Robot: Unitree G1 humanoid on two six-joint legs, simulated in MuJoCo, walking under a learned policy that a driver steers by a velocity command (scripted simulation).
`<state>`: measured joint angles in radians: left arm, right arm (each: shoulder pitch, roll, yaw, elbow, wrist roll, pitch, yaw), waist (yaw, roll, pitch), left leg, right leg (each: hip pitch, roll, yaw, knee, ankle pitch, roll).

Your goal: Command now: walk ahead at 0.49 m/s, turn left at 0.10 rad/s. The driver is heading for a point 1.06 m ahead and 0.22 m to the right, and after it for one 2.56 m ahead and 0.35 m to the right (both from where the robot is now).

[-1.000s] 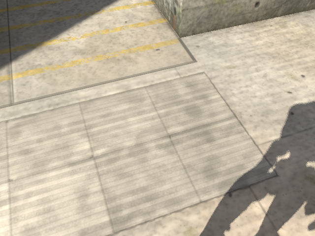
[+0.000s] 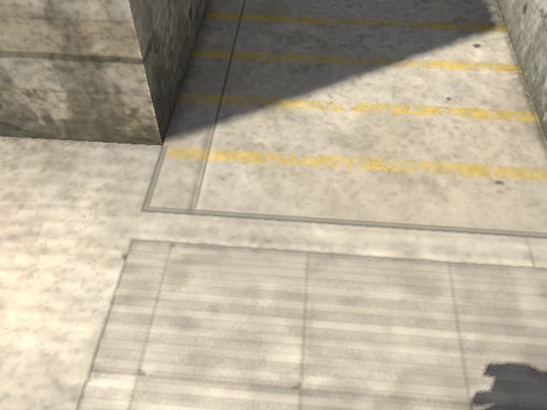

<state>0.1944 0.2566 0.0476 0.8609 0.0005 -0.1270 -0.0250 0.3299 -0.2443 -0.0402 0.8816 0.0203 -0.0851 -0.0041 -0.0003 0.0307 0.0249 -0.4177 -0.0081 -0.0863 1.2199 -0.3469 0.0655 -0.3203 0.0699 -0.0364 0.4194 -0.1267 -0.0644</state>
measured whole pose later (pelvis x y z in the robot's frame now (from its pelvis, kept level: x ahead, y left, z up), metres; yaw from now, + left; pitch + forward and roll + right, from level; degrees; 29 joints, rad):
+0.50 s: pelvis +0.27 +0.05 +0.01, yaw -12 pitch +2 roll +1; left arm 0.32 0.30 0.06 0.84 -0.03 -0.06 0.01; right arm 0.19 -0.24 -0.05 0.79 -0.01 -0.12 0.01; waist 0.00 -0.04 0.00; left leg -0.27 0.00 0.07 0.41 -0.17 0.02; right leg -0.52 -0.04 0.06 1.16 -0.33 -0.03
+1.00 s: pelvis +0.50 -0.09 -0.01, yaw -28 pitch +2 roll +0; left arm 0.19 0.26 0.06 0.70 -0.01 -0.05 -0.04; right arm 0.25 -0.29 -0.05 0.85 0.03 -0.10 0.00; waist -0.02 0.02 0.05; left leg -0.44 0.11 -0.01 1.23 -0.37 0.01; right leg -0.37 0.06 -0.06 0.54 -0.20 -0.09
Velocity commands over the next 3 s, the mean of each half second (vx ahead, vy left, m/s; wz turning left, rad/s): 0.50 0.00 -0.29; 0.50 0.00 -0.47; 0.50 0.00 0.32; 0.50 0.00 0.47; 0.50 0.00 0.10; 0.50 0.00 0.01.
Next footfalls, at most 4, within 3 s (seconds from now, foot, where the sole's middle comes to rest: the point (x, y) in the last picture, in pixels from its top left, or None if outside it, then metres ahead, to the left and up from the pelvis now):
0.34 left None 0.36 0.14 -0.77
0.86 right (370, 381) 0.55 -0.20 -0.77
1.44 left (332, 253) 0.92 -0.13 -0.77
1.92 right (399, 189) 1.17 -0.36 -0.77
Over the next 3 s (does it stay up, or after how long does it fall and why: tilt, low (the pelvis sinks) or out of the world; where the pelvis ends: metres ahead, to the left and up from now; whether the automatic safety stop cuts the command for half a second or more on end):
stays up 1.58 -0.24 -0.01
